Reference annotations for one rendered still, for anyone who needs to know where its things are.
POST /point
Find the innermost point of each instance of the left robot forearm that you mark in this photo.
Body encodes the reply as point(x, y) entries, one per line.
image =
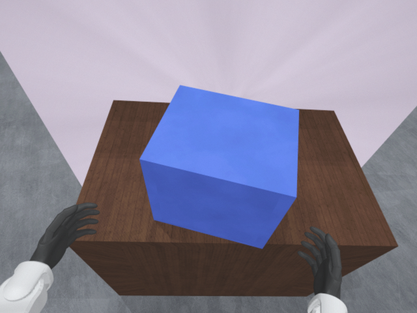
point(26, 290)

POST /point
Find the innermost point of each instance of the robot right hand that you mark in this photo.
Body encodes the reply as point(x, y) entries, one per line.
point(327, 267)

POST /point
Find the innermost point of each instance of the right robot forearm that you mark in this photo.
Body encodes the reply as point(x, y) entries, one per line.
point(325, 303)

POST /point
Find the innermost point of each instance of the pedestal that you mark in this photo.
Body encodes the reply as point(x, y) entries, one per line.
point(137, 255)

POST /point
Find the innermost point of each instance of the carton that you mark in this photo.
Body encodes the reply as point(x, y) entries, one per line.
point(222, 165)

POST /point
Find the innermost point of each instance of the robot left hand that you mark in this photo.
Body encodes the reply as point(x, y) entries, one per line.
point(62, 232)

